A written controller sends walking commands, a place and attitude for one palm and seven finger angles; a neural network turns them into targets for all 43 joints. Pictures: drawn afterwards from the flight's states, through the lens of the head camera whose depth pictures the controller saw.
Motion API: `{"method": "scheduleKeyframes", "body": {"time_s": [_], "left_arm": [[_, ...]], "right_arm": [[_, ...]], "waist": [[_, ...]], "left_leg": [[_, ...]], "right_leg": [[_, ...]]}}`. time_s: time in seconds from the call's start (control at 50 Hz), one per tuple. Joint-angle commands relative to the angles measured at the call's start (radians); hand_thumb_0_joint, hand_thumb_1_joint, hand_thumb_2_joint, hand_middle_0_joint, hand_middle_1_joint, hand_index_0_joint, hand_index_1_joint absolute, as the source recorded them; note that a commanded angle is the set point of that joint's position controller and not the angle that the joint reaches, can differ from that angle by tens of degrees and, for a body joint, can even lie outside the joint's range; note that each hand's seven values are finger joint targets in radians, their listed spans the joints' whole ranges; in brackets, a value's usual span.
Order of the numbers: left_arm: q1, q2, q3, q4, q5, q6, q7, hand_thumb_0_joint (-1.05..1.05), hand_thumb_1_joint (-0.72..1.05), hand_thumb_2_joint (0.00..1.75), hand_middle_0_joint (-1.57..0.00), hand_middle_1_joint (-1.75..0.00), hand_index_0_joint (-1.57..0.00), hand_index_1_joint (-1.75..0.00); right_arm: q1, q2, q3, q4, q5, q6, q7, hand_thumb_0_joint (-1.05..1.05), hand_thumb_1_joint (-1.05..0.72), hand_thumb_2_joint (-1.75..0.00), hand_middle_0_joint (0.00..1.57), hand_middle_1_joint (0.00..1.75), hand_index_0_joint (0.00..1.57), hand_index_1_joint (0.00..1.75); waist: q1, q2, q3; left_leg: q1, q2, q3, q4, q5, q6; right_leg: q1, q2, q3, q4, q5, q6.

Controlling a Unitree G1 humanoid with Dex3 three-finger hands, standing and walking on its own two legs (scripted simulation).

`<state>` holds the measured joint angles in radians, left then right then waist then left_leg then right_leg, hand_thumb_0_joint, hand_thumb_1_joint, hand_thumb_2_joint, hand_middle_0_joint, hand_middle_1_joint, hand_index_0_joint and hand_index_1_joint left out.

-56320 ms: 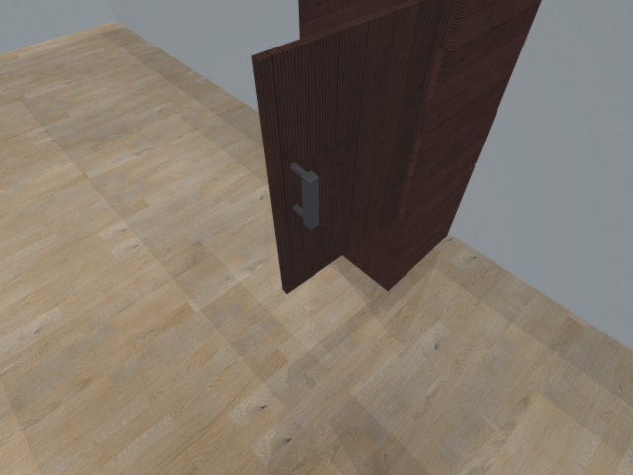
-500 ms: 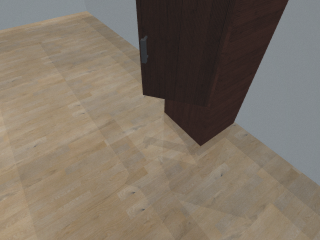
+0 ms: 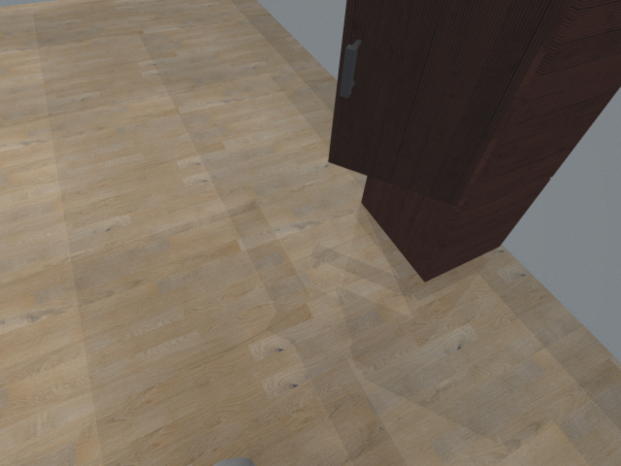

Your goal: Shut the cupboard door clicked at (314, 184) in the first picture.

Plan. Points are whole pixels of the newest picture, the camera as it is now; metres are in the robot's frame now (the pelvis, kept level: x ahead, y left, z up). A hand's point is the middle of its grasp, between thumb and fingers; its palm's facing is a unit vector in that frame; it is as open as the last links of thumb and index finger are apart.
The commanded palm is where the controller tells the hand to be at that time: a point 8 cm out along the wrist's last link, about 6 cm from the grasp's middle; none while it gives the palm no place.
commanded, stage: walk to a spot facing it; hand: left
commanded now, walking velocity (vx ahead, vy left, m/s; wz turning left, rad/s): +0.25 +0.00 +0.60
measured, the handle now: (351, 68) +0.97 -0.07 +0.01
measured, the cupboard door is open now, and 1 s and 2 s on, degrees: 38 38 38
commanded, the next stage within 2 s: turn to face it in 0.54 s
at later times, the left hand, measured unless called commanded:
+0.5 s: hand out of the picture +0.08 +0.19 -0.13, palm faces +0.31 -0.91 -0.27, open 7.4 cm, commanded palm none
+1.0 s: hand out of the picture +0.11 +0.20 -0.16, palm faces +0.45 -0.87 -0.21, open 7.4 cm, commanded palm none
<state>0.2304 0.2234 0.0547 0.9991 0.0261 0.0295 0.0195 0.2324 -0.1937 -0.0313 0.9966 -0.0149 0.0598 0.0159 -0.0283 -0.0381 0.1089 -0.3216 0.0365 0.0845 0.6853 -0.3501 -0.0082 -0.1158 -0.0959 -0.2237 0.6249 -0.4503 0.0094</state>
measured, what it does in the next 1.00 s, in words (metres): walks ahead, turning left: right foot, then left foot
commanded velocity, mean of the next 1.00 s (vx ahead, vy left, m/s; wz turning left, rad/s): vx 0.14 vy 0.00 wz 0.10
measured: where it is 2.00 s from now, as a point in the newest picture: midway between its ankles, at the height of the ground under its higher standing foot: (278, 446)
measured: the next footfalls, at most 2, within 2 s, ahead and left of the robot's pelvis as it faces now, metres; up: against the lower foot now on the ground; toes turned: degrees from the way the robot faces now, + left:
right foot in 0.38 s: +0.13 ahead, -0.12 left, +0.00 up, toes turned +11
left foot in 0.76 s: +0.21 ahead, +0.19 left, +0.00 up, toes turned +34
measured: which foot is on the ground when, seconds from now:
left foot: down 0.00-0.36, up 0.38-0.74, down 0.76-1.00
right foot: down 0.00-0.02, up 0.04-0.36, down 0.38-0.78, up 0.80-1.00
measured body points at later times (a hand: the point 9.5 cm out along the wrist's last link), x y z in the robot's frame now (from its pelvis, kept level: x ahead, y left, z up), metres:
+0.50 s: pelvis +0.08 -0.02 +0.02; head +0.12 -0.04 +0.47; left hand +0.07 +0.24 -0.11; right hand +0.19 -0.27 -0.14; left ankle +0.04 +0.11 -0.64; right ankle +0.09 -0.13 -0.72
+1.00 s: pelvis +0.20 +0.04 +0.00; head +0.24 +0.05 +0.45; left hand +0.09 +0.24 -0.15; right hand +0.41 -0.09 -0.14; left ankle +0.18 +0.16 -0.72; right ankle +0.25 -0.07 -0.69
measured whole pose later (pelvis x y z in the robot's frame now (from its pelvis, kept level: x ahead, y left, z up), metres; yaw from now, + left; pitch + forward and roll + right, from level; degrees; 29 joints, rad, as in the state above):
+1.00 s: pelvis +0.20 +0.04 +0.00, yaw +20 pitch -2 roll +0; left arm 0.34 0.16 0.06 1.01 0.02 0.05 0.00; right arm 0.05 -0.14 0.00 0.94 -0.02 0.03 -0.01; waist 0.07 0.01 0.11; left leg -0.28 0.13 0.21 0.63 -0.30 -0.01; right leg -0.39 -0.07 -0.08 0.88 -0.43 0.03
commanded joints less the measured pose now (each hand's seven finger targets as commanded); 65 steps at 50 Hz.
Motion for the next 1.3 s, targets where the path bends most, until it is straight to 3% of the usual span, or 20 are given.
{"method": "scheduleKeyframes", "body": {"time_s": [0.0, 0.04, 0.3, 0.32, 0.34, 0.36, 0.4, 0.44, 0.5, 0.62, 0.68, 0.7, 0.74, 0.76, 0.84, 1.0, 1.04, 1.06, 1.16, 1.28], "left_arm": [[-0.059, 0.111, 0.029, -0.165, -0.006, -0.015, -0.007, 0.00, 0.90, 0.90, -0.20, -0.30, -0.20, -0.30], [-0.140, 0.095, 0.035, -0.183, 0.002, -0.013, -0.010, 0.00, 0.90, 0.90, -0.20, -0.30, -0.20, -0.30], [0.071, 0.073, 0.036, -0.133, 0.004, -0.042, -0.036, 0.00, 0.90, 0.90, -0.20, -0.30, -0.20, -0.30], [0.149, 0.113, 0.050, -0.112, 0.008, -0.050, -0.029, 0.00, 0.90, 0.90, -0.20, -0.30, -0.20, -0.30], [0.223, 0.206, 0.070, -0.106, 0.024, -0.061, -0.014, 0.00, 0.90, 0.90, -0.20, -0.30, -0.20, -0.30], [0.228, 0.250, 0.069, -0.108, 0.010, -0.055, -0.004, 0.00, 0.90, 0.90, -0.20, -0.30, -0.20, -0.30], [0.085, 0.180, 0.063, -0.134, 0.003, -0.071, 0.002, 0.00, 0.90, 0.90, -0.20, -0.30, -0.20, -0.30], [0.023, 0.104, 0.039, -0.129, 0.001, -0.087, -0.002, 0.00, 0.90, 0.90, -0.20, -0.30, -0.20, -0.30], [0.107, 0.092, 0.035, -0.088, 0.002, -0.101, -0.001, 0.00, 0.90, 0.90, -0.20, -0.30, -0.20, -0.30], [0.221, 0.112, 0.033, -0.040, 0.006, -0.100, 0.006, 0.00, 0.90, 0.90, -0.20, -0.30, -0.20, -0.30], [0.212, 0.118, 0.020, -0.024, 0.000, -0.100, 0.010, 0.00, 0.90, 0.90, -0.20, -0.30, -0.20, -0.30], [0.195, 0.117, 0.015, -0.020, -0.007, -0.094, 0.013, 0.00, 0.90, 0.90, -0.20, -0.30, -0.20, -0.30], [0.275, 0.022, -0.011, -0.017, -0.024, -0.080, 0.016, 0.00, 0.90, 0.90, -0.20, -0.30, -0.20, -0.30], [0.237, 0.022, -0.021, -0.031, -0.017, -0.074, 0.027, 0.00, 0.90, 0.90, -0.20, -0.30, -0.20, -0.30], [0.163, 0.003, 0.005, -0.008, -0.014, -0.015, 0.009, 0.00, 0.90, 0.90, -0.20, -0.30, -0.20, -0.30], [0.251, 0.009, 0.047, -0.034, 0.008, 0.008, -0.027, 0.00, 0.90, 0.90, -0.20, -0.30, -0.20, -0.30], [0.243, 0.170, 0.072, -0.069, 0.019, -0.013, -0.014, 0.00, 0.90, 0.90, -0.20, -0.30, -0.20, -0.30], [0.245, 0.195, 0.066, -0.085, 0.008, -0.017, -0.003, 0.00, 0.90, 0.90, -0.20, -0.30, -0.20, -0.30], [0.069, 0.132, 0.072, -0.116, 0.008, -0.024, 0.013, 0.00, 0.90, 0.90, -0.20, -0.30, -0.20, -0.30], [0.055, 0.183, 0.082, -0.119, 0.005, -0.009, 0.004, 0.00, 0.90, 0.90, -0.20, -0.30, -0.20, -0.30]], "right_arm": [[0.233, -0.288, -0.077, -0.038, -0.030, -0.036, -0.017, 0.00, -0.90, -0.90, 0.20, 0.30, 0.20, 0.30], [0.181, -0.261, -0.071, -0.059, -0.026, -0.045, -0.028, 0.00, -0.90, -0.90, 0.20, 0.30, 0.20, 0.30], [0.029, -0.203, -0.070, -0.084, -0.015, -0.058, -0.028, 0.00, -0.90, -0.90, 0.20, 0.30, 0.20, 0.30], [0.004, -0.170, -0.067, -0.099, -0.008, -0.058, -0.026, 0.00, -0.90, -0.90, 0.20, 0.30, 0.20, 0.30], [0.011, -0.088, -0.050, -0.126, 0.004, -0.061, -0.021, 0.00, -0.90, -0.90, 0.20, 0.30, 0.20, 0.30], [-0.034, -0.098, -0.050, -0.154, -0.010, -0.065, -0.014, 0.00, -0.90, -0.90, 0.20, 0.30, 0.20, 0.30], [-0.036, -0.104, -0.059, -0.146, -0.021, -0.058, -0.004, 0.00, -0.90, -0.90, 0.20, 0.30, 0.20, 0.30], [-0.024, -0.094, -0.058, -0.121, -0.020, -0.049, 0.014, 0.00, -0.90, -0.90, 0.20, 0.30, 0.20, 0.30], [-0.057, -0.061, -0.046, -0.126, -0.012, -0.042, 0.026, 0.00, -0.90, -0.90, 0.20, 0.30, 0.20, 0.30], [-0.210, -0.038, -0.016, -0.185, -0.011, -0.046, 0.039, 0.00, -0.90, -0.90, 0.20, 0.30, 0.20, 0.30], [-0.102, -0.041, -0.004, -0.142, -0.013, -0.065, 0.018, 0.00, -0.90, -0.90, 0.20, 0.30, 0.20, 0.30], [0.002, -0.065, -0.008, -0.099, -0.017, -0.069, 0.010, 0.00, -0.90, -0.90, 0.20, 0.30, 0.20, 0.30], [0.198, -0.234, -0.040, -0.038, -0.023, -0.080, -0.014, 0.00, -0.90, -0.90, 0.20, 0.30, 0.20, 0.30], [0.228, -0.265, -0.041, -0.034, -0.007, -0.072, -0.023, 0.00, -0.90, -0.90, 0.20, 0.30, 0.20, 0.30], [-0.065, -0.149, -0.011, -0.084, -0.010, -0.075, -0.055, 0.00, -0.90, -0.90, 0.20, 0.30, 0.20, 0.30], [-0.231, -0.156, -0.051, -0.121, -0.008, -0.020, -0.041, 0.00, -0.90, -0.90, 0.20, 0.30, 0.20, 0.30], [-0.219, -0.046, -0.041, -0.171, 0.007, -0.015, -0.030, 0.00, -0.90, -0.90, 0.20, 0.30, 0.20, 0.30], [-0.239, -0.066, -0.038, -0.192, 0.002, -0.008, -0.030, 0.00, -0.90, -0.90, 0.20, 0.30, 0.20, 0.30], [-0.150, -0.077, -0.037, -0.145, 0.004, -0.037, -0.038, 0.00, -0.90, -0.90, 0.20, 0.30, 0.20, 0.30], [-0.113, -0.076, -0.028, -0.164, 0.014, -0.041, -0.049, 0.00, -0.90, -0.90, 0.20, 0.30, 0.20, 0.30]], "waist": [[-0.100, 0.352, -0.110], [-0.066, 0.238, -0.052], [0.057, 0.168, -0.109], [0.099, 0.078, -0.100], [0.135, -0.203, -0.112], [0.128, -0.217, -0.067], [0.047, -0.149, -0.009], [0.003, -0.095, 0.018], [0.019, -0.104, -0.020], [0.070, -0.125, -0.031], [0.024, -0.128, -0.097], [-0.027, -0.102, -0.148], [-0.073, 0.227, -0.380], [-0.086, 0.154, -0.372], [0.009, 0.228, -0.123], [0.119, 0.114, -0.010], [0.142, -0.305, -0.019], [0.143, -0.233, -0.045], [0.058, -0.096, -0.211], [0.066, -0.089, -0.198]], "left_leg": [[0.241, 0.366, -0.667, -0.441, 0.030, 0.250], [0.074, 0.307, -0.660, -0.506, -0.322, 0.210], [-0.082, 0.083, -0.401, -0.364, -0.227, 0.145], [-0.248, 0.017, -0.350, -0.234, -0.257, 0.112], [-0.488, -0.111, -0.188, 0.095, -0.281, 0.044], [-0.510, -0.094, -0.138, 0.348, -0.256, 0.016], [-0.496, 0.003, -0.177, 0.528, -0.087, 0.006], [-0.413, 0.038, -0.138, 0.531, 0.051, -0.013], [-0.387, 0.027, -0.065, 0.432, 0.076, -0.022], [-0.338, 0.015, 0.026, 0.114, 0.079, 0.004], [-0.039, -0.061, 0.078, -0.086, 0.143, 0.040], [0.156, -0.068, 0.088, -0.183, 0.272, 0.044], [0.658, 0.351, -0.298, -0.127, 1.015, 0.209], [0.564, 0.445, -0.278, -0.169, 1.146, 0.261], [0.153, 0.365, -0.092, -0.315, 0.626, 0.187], [-0.144, 0.247, 0.062, -0.175, -0.152, 0.050], [-0.252, -0.021, 0.122, 0.316, -0.308, -0.039], [-0.248, -0.023, -0.030, 0.465, -0.318, -0.035], [-0.219, 0.018, -0.093, 0.358, -0.112, -0.045], [-0.116, -0.017, -0.076, 0.044, -0.082, -0.047]], "right_leg": [[-0.467, 0.040, 0.108, 0.467, -0.240, 0.023], [-0.505, 0.001, 0.236, 0.559, -0.088, 0.005], [-0.058, 0.117, 0.136, -0.084, 0.142, 0.032], [0.128, 0.068, 0.200, -0.205, 0.097, 0.020], [0.282, -0.211, 0.555, -0.409, -0.211, -0.065], [0.157, -0.409, 0.773, -0.529, -0.341, -0.143], [-0.007, -0.360, 0.685, -0.517, -0.282, -0.158], [-0.070, -0.258, 0.367, -0.465, 0.053, -0.123], [0.040, -0.213, 0.179, -0.394, 0.474, -0.109], [0.191, -0.231, 0.063, -0.295, 0.854, -0.087], [0.128, -0.201, 0.062, -0.157, 1.083, -0.086], [0.051, -0.166, 0.043, -0.050, 1.032, -0.060], [-0.331, 0.003, 0.040, 0.343, 0.045, 0.014], [-0.312, 0.029, 0.148, 0.517, -0.235, -0.007], [-0.308, -0.017, 0.233, 0.463, -0.112, 0.011], [-0.136, 0.071, 0.132, 0.033, 0.204, 0.004], [-0.174, -0.204, 0.690, -0.362, 0.296, -0.146], [-0.201, -0.262, 0.819, -0.450, 0.249, -0.215], [0.022, -0.145, 0.555, -0.241, 0.618, -0.210], [0.053, -0.114, 0.580, -0.197, 0.763, -0.202]]}}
